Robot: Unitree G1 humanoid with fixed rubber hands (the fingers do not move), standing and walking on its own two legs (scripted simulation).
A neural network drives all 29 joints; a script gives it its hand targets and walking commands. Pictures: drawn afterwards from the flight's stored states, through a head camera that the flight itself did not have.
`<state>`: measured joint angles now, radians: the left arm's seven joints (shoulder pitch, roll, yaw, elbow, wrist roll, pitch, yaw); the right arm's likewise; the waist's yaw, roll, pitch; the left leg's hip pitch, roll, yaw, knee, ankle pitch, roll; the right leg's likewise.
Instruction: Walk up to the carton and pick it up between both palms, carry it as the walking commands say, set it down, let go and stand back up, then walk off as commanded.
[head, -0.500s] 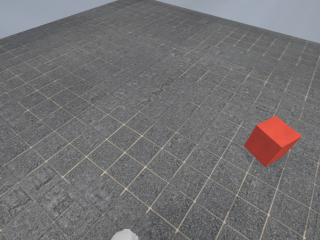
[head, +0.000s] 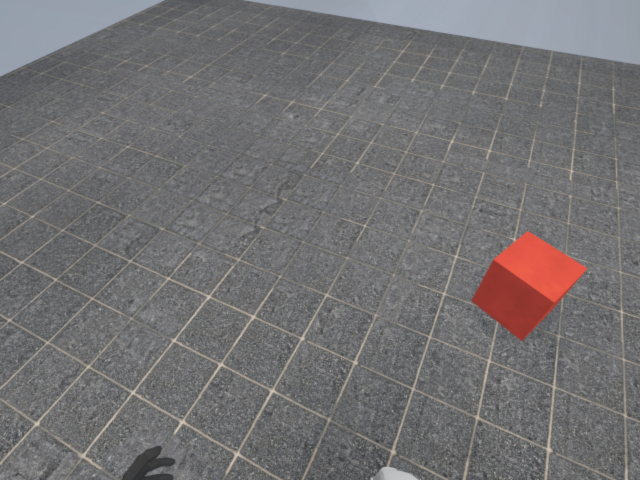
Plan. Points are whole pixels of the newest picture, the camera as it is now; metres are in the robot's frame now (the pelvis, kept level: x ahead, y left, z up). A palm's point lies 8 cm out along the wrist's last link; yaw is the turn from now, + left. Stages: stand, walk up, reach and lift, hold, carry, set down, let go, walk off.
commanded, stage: walk up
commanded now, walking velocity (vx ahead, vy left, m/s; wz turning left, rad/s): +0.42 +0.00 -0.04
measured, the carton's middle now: (524, 286) +0.79 -0.73 -0.64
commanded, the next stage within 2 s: none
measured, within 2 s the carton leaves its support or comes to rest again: neither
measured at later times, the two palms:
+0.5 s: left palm out of the picture +0.15 +0.25 -0.16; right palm (471, 354) +0.32 -0.25 -0.12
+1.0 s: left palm (198, 356) +0.33 +0.19 -0.11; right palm out of the picture +0.13 -0.27 -0.15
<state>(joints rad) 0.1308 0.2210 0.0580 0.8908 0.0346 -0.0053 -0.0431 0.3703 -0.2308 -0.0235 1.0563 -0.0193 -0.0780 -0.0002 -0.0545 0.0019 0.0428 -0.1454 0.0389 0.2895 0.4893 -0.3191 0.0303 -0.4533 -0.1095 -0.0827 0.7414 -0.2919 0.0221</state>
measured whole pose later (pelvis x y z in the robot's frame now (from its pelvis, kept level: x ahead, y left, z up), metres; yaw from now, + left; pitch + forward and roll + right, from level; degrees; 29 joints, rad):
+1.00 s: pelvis +0.15 -0.02 -0.01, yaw -17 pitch +0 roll +1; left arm 0.19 0.20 0.04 0.79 0.02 0.03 0.00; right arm 0.24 -0.22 -0.09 0.90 0.00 0.05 -0.01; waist -0.01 0.04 0.04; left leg -0.42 0.07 0.03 0.96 -0.43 -0.10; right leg -0.33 -0.01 -0.04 0.67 -0.33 -0.04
